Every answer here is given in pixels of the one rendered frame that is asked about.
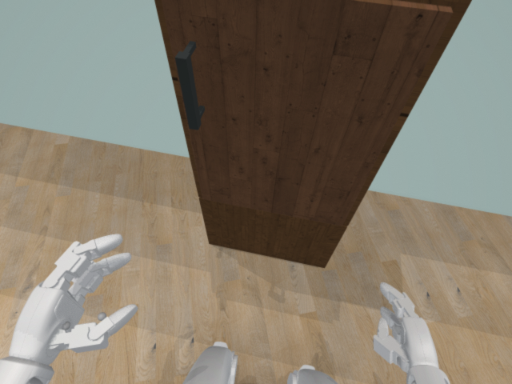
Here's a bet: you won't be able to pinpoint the robot right shin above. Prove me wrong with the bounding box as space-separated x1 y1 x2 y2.
298 365 315 372

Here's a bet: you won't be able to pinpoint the left robot thigh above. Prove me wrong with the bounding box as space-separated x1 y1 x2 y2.
183 346 238 384

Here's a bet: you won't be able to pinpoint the right robot forearm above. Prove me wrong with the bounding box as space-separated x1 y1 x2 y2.
406 365 450 384

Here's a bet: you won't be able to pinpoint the robot right hand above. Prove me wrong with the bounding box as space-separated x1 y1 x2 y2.
374 282 439 374

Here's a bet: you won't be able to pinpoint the handle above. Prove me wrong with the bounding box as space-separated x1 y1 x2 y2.
175 41 205 130

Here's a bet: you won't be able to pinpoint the left robot forearm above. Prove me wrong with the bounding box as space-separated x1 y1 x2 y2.
0 357 54 384

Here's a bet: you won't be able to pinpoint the cupboard door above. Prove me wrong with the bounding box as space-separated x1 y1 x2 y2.
162 0 453 226

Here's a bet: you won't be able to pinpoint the robot left hand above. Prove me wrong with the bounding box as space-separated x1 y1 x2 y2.
9 234 138 365

